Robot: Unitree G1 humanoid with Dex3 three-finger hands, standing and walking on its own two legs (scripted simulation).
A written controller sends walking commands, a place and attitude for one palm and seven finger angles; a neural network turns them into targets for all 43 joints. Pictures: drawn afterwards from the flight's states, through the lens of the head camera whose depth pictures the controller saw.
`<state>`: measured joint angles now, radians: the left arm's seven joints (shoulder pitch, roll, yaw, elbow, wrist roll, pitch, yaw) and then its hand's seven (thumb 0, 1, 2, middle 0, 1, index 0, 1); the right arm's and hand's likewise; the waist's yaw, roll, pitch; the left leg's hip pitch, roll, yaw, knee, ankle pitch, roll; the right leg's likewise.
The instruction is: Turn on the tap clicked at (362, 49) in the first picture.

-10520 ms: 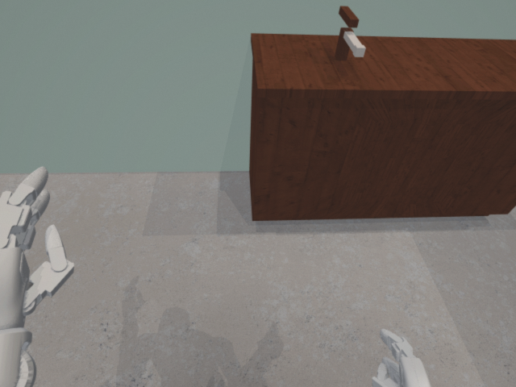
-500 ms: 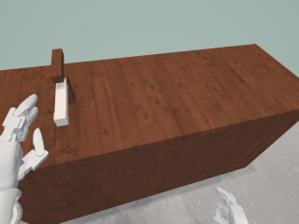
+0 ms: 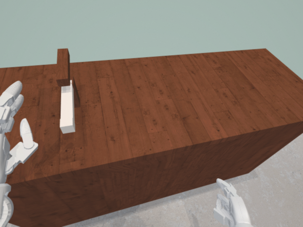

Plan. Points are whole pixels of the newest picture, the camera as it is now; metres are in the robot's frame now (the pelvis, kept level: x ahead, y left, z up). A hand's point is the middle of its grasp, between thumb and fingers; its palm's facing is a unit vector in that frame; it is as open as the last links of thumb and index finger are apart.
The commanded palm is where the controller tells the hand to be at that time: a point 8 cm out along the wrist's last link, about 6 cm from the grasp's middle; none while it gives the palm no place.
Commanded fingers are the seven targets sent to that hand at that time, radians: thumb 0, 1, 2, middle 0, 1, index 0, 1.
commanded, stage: come to a stop and stand still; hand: left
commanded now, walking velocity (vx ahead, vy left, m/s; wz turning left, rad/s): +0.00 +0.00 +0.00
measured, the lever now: (67, 125) +0.31 +0.24 +0.09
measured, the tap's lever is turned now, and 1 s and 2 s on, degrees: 0 0 0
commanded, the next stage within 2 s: look again from close up in 0.04 s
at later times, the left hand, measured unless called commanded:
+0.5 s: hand (36, 150) +0.21 +0.24 +0.16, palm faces +0.39 -0.86 -0.34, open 7.4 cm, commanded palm +0.15 +0.27 +0.18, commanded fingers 0.00 0.90 0.90 -0.20 -0.30 -0.20 -0.30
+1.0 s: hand (67, 170) +0.18 +0.17 +0.16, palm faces +0.30 -0.85 -0.43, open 7.4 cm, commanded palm +0.12 +0.22 +0.18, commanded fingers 0.00 0.90 0.90 -0.20 -0.30 -0.20 -0.30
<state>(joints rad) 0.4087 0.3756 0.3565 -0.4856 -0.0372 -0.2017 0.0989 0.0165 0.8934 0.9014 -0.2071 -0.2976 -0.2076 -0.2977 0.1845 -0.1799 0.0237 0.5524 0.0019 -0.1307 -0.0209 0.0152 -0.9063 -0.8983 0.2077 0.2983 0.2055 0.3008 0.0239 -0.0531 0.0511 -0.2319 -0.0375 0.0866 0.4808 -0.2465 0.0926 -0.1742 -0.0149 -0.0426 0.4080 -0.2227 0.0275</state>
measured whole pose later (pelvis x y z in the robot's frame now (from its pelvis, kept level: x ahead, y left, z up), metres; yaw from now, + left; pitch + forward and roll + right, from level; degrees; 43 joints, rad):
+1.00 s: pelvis -0.04 -0.06 +0.00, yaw -1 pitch +0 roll -2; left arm 0.47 0.39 0.40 -0.57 -0.07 -0.23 0.06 0.02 0.89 0.90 -0.21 -0.30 -0.21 -0.30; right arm 0.17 -0.17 0.00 0.52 -0.01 -0.13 -0.03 0.01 -0.91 -0.90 0.21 0.30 0.21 0.30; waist 0.03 0.00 0.11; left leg -0.35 0.06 0.06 0.55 -0.21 0.01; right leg -0.29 0.08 -0.07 0.45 -0.18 -0.06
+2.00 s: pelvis -0.07 -0.05 +0.00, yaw +2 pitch -2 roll -1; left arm 0.43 0.33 0.32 -0.45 -0.04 -0.18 0.12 0.02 0.89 0.90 -0.20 -0.30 -0.21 -0.30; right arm 0.22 -0.19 0.01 0.59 0.01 -0.11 -0.02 0.02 -0.91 -0.90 0.21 0.30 0.21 0.30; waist 0.03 -0.01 0.05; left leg -0.15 -0.06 -0.01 0.44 -0.27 0.06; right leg -0.21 0.03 -0.03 0.41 -0.18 -0.02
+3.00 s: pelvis -0.09 -0.05 +0.00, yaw +1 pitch -3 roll -1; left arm 0.34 0.34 0.35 -0.37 -0.03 -0.26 0.10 0.02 0.89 0.90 -0.21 -0.30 -0.21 -0.30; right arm 0.27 -0.20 0.02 0.59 0.01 -0.17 -0.02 0.02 -0.91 -0.90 0.21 0.30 0.20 0.30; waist 0.06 -0.05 0.02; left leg -0.18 -0.06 0.01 0.46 -0.24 0.07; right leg -0.24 0.03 -0.01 0.42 -0.15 -0.02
